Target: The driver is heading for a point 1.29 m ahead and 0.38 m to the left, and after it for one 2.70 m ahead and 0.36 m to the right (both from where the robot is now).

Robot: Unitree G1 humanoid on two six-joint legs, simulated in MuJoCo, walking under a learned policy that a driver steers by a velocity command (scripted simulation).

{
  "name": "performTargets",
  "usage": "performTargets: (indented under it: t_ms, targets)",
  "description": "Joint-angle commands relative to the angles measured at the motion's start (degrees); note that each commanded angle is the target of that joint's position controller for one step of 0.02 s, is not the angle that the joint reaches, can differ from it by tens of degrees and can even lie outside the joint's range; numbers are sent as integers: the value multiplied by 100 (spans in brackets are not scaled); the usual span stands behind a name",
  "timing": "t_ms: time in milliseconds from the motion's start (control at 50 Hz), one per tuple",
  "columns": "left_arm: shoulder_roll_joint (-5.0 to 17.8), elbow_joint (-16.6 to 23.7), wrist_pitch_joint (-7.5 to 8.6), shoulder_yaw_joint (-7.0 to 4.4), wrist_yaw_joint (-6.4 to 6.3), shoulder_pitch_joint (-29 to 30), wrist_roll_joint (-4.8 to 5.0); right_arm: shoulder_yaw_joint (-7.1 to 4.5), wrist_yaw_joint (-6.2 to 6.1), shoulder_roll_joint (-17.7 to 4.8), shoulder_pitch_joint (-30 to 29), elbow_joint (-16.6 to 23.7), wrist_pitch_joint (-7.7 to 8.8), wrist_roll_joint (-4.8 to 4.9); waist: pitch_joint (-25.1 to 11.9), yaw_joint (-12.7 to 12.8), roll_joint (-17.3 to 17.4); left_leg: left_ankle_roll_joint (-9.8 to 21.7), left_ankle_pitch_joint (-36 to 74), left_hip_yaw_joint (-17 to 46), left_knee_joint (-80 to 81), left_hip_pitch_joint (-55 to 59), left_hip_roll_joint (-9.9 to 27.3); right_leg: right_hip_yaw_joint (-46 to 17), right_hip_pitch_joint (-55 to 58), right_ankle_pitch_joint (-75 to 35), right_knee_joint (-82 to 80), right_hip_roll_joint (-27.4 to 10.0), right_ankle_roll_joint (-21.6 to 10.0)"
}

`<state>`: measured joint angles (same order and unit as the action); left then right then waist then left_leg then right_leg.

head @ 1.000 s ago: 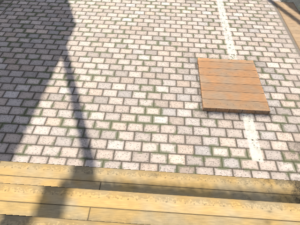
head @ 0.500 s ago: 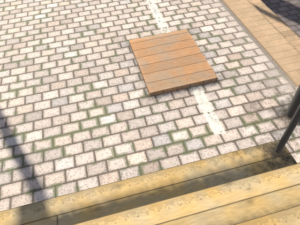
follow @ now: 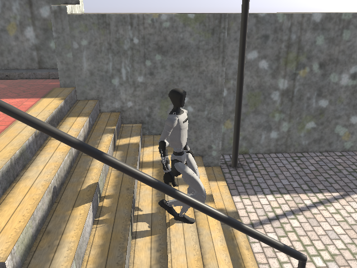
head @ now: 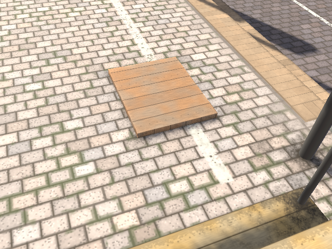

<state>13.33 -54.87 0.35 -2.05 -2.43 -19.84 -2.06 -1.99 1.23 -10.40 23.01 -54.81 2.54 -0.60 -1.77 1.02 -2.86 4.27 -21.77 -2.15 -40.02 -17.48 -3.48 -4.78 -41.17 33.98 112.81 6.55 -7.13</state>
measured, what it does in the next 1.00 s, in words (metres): goes down, turning left: right foot 0.17 m lower, then left foot 0.17 m lower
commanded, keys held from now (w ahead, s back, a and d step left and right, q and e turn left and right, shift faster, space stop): w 0.42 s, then w+q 0.58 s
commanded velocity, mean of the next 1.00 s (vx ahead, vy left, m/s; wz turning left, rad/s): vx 0.50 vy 0.00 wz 0.19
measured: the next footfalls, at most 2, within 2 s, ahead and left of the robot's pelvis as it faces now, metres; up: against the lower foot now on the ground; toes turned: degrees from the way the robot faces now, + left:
right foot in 0.46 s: +0.40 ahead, -0.08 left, -0.17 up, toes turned -1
left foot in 1.00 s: +0.63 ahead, +0.11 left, -0.35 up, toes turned +19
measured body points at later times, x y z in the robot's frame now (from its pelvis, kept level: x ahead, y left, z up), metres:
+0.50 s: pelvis +0.28 -0.01 -0.14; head +0.30 -0.03 +0.30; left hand +0.47 +0.19 -0.26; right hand +0.14 -0.22 -0.29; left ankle +0.05 +0.09 -0.64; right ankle +0.36 -0.08 -0.89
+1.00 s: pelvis +0.53 +0.02 -0.30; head +0.54 +0.04 +0.15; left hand +0.39 +0.22 -0.45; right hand +0.76 -0.16 -0.41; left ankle +0.60 +0.10 -1.04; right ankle +0.37 -0.08 -0.87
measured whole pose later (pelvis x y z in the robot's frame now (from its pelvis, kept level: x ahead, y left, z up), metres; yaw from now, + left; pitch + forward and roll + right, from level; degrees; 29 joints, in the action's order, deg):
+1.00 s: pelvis +0.53 +0.02 -0.30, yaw +15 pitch -1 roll -4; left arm 10.7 -60.1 3.3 -0.9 -2.9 -26.5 -2.8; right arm -2.9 2.4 -12.6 4.5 -51.8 0.9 -1.7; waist 2.6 5.2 2.0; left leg 7.6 8.8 -3.2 -23.1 -17.1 0.6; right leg 16.3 -11.6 50.6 77.2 -1.4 -4.6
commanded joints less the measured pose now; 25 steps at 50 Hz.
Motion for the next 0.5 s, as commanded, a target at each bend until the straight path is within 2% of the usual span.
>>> performTargets:
  t_ms: [20,40,60,80,100,120,140,160,180,200,220,240,280,300,320,340,360,380,400,420,440,460,480,500]
  targets:
    - [189,388,-7,-30,111,448,-30,51,-76,-562,1055,-231,189,-184,1146,58,436,562,2325,2551,1057,326,1837,-622,-2540,-1636,-1664,-467,166]
    - [72,435,-16,31,202,602,-24,97,-121,-541,705,-188,246,-128,1134,270,479,394,2349,2123,1289,-515,1517,-363,-1800,-2269,-2847,-493,362]
    - [128,489,-8,-10,296,813,-62,110,-151,-640,253,21,260,-69,1093,419,599,539,2307,1766,1751,-1398,1309,49,-626,-3180,-4485,-624,493]
    - [39,302,-63,-8,311,725,-159,34,-177,-863,425,-43,247,-16,756,310,947,580,3056,1728,1760,-1416,1318,424,154,-3810,-4633,-649,499]
    - [-3,67,-116,-31,305,357,-168,-10,-183,-983,652,-183,223,19,429,358,1308,640,3542,1973,1509,-948,1500,257,253,-4231,-4102,-767,409]
    - [124,5,-137,-69,302,332,-80,-21,-184,-943,664,-111,190,85,359,394,1032,514,3429,1786,1315,-669,1391,301,158,-4630,-4271,-768,347]
    - [163,126,-88,-92,309,847,-57,33,-241,-669,1050,-305,186,134,608,145,886,510,2668,1932,1054,195,1302,-5,-732,-4912,-4765,-930,292]
    - [289,238,-11,-149,309,1333,-31,64,-281,-506,1304,-342,179,103,814,-103,621,554,1992,1838,815,727,1044,61,-1288,-5242,-5660,-911,276]
    - [182,333,29,-117,320,1775,-46,70,-307,-492,1583,-400,185,37,883,-362,793,633,1757,2017,770,1067,1099,150,-1512,-5252,-5906,-889,302]
    - [93,440,116,-56,335,2111,-116,89,-356,-386,1426,-343,198,-23,846,-376,601,601,1372,1777,645,875,940,247,-1043,-5849,-6791,-885,394]
    - [24,450,176,-47,405,2253,-126,80,-378,-438,1519,-359,213,-33,793,-503,606,627,1307,1870,549,730,988,316,-633,-6196,-6888,-822,404]
    - [-93,459,161,4,433,2278,-81,77,-360,-483,1454,-334,185,-91,829,-551,552,638,1010,1743,502,411,919,465,-200,-6290,-7175,-768,381]
    - [-102,578,161,34,493,2553,29,76,-309,-461,1488,-348,166,-150,1101,-819,525,632,1206,1654,309,348,815,648,209,-6066,-7781,-723,410]
    - [-98,699,177,54,494,2791,98,90,-313,-451,1616,-393,148,-167,1232,-1014,581,628,1398,1716,162,663,801,642,144,-5859,-8081,-741,470]
    - [-142,830,229,96,471,2945,142,102,-313,-336,1603,-445,117,-187,1298,-1134,652,559,1632,1549,-18,638,692,658,409,-5790,-8500,-773,455]
    - [-96,904,266,94,433,2958,166,116,-326,-316,1603,-490,95,-175,1314,-1184,709,524,1905,1489,-237,692,652,697,682,-5748,-8754,-738,448]
    - [-54,853,271,94,410,2860,176,120,-352,-330,1663,-538,55,-224,1310,-1268,631,513,2348,1522,-464,913,662,656,850,-5415,-9044,-789,453]
    - [-70,755,268,102,349,2511,209,133,-416,-318,1657,-597,-13,-260,1261,-1206,691,501,2886,1481,-826,1132,632,604,1142,-5296,-9450,-856,424]
    - [23,596,281,79,296,2008,192,114,-441,-415,1728,-656,-71,-294,1147,-1058,526,535,3411,1478,-1402,1252,682,576,1586,-5170,-9726,-890,353]
    - [175,316,296,1,239,1148,199,71,-456,-591,1765,-717,-96,-286,833,-678,417,634,3819,1531,-2340,1260,769,476,2363,-5086,-10024,-951,224]
    - [332,22,272,-108,200,252,196,19,-439,-705,1611,-722,-86,-243,304,-131,50,591,3330,1288,-3618,956,539,486,3540,-5744,-10586,-1135,242]
    - [628,-449,263,-229,252,-1004,76,-51,-322,-807,1129,-666,-32,-125,-218,420,-81,420,1394,904,-5459,-511,132,379,5411,-6695,-9726,-1288,98]
    - [835,-409,262,-208,373,-1386,-2,-56,-371,-353,1927,-598,-1,238,-984,98,-768,187,-3320,710,-7411,-2689,-401,-490,7590,-9919,-7198,-2699,-398]
    - [703,-291,250,-193,450,-1344,187,-3,-490,-594,2151,-474,-1,328,-1530,162,-496,248,-2807,799,-6897,-3601,94,-991,8082,-8576,-7141,-3251,-734]
Keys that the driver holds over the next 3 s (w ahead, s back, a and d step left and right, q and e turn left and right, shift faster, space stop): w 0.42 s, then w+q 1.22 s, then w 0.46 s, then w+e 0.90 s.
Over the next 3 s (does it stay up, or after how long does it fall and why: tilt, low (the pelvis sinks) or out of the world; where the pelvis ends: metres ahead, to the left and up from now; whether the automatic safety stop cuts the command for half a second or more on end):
stays up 1.52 0.42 -0.50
